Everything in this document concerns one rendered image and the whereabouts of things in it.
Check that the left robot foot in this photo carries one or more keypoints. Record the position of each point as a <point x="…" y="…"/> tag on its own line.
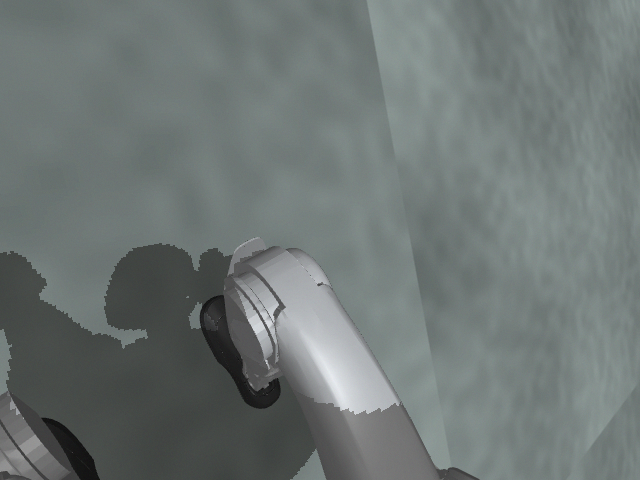
<point x="80" y="460"/>

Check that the right robot hand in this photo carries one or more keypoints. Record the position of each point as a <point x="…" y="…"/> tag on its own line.
<point x="454" y="474"/>

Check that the right robot foot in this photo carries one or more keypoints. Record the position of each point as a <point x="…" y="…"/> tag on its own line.
<point x="214" y="326"/>

